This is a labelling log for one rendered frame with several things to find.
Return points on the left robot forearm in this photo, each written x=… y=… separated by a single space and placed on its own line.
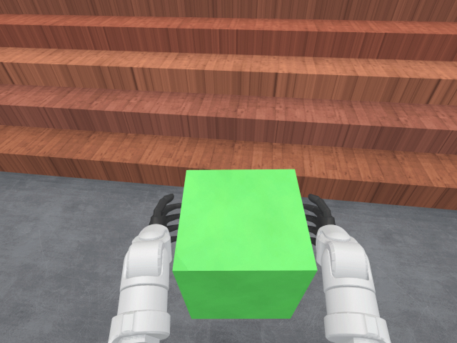
x=142 y=313

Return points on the right robot forearm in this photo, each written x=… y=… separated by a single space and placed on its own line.
x=352 y=310

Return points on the carton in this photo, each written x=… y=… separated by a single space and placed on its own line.
x=243 y=249

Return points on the robot right hand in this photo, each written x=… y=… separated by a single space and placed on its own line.
x=322 y=212

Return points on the robot left hand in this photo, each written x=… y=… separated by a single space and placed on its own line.
x=160 y=212

